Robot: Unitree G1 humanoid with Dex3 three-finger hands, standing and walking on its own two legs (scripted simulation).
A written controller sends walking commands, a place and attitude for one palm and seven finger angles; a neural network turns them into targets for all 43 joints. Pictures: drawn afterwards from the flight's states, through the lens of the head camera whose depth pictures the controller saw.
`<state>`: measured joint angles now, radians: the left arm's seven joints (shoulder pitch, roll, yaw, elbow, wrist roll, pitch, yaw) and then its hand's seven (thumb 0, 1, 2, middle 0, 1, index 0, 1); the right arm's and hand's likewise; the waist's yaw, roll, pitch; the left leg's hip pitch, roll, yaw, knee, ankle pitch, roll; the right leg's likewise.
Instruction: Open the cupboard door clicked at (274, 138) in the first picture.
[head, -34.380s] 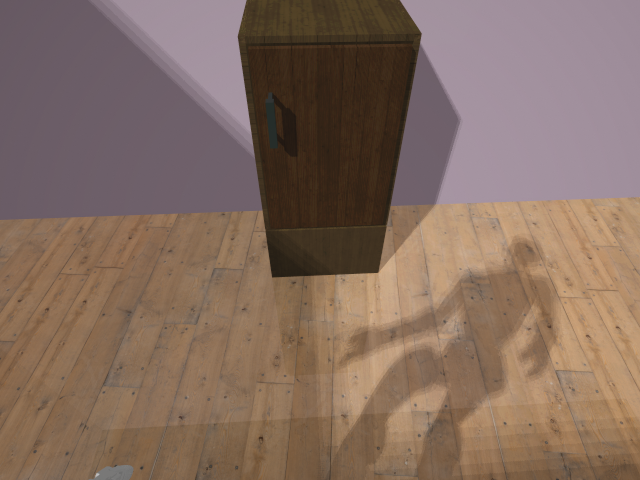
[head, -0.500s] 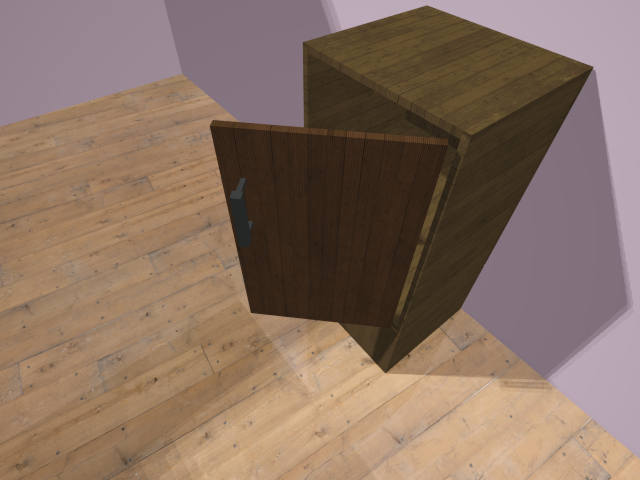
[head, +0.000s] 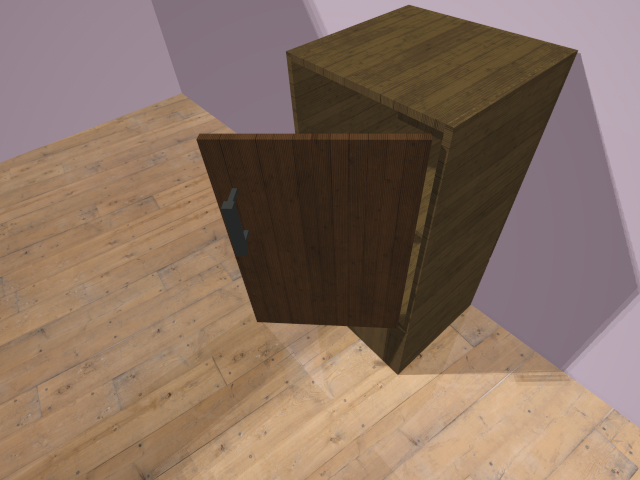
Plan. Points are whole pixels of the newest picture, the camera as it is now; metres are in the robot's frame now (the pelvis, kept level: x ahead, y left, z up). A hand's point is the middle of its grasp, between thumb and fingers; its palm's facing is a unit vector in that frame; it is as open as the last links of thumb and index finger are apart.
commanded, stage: look again from close up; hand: left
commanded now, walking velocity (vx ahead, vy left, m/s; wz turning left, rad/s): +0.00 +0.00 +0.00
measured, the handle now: (237, 222) +0.57 +0.20 -0.05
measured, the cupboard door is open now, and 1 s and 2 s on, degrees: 45 45 45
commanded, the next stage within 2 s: raise the hand with hooked fingers in 0.06 s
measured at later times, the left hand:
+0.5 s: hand (199, 421) +0.21 +0.17 -0.04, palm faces +0.03 -1.00 -0.01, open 8.1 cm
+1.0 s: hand (163, 437) +0.19 +0.22 -0.05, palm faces -0.01 -1.00 -0.03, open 11.1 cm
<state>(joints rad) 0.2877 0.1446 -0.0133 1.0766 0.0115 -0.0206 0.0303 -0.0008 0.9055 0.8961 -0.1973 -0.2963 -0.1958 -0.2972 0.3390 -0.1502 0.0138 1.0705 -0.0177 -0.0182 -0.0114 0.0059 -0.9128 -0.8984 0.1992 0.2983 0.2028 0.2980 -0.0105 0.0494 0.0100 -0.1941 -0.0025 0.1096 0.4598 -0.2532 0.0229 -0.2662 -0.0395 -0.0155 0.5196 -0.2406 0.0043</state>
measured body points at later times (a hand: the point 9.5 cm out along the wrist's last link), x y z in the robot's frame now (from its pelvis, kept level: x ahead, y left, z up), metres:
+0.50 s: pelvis +0.01 -0.02 -0.05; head +0.04 -0.01 +0.40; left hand +0.20 +0.23 -0.03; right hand +0.23 -0.28 -0.08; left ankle +0.00 +0.10 -0.74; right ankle +0.02 -0.12 -0.74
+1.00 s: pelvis -0.02 +0.00 -0.10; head +0.05 +0.01 +0.35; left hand +0.18 +0.28 -0.05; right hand +0.15 -0.21 -0.19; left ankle +0.00 +0.10 -0.74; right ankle +0.02 -0.12 -0.74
